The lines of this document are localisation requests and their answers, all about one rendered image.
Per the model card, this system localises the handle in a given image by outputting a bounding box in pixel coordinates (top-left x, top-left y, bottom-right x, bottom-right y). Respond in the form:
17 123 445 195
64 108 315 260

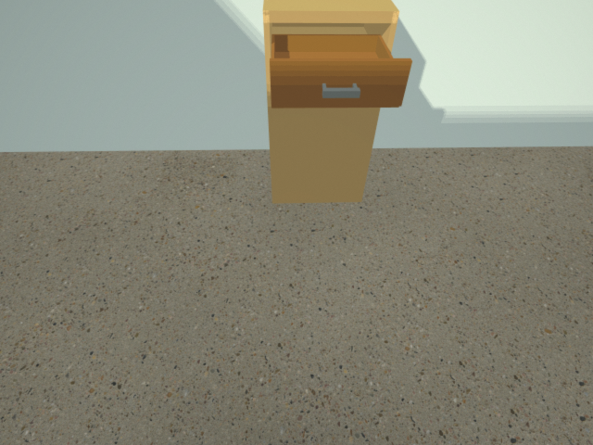
322 83 360 98

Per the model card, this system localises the drawer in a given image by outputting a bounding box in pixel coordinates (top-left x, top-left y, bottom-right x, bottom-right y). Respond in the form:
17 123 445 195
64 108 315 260
270 34 412 108

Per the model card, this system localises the cabinet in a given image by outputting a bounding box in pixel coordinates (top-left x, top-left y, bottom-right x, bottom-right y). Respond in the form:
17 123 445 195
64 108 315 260
263 0 399 204

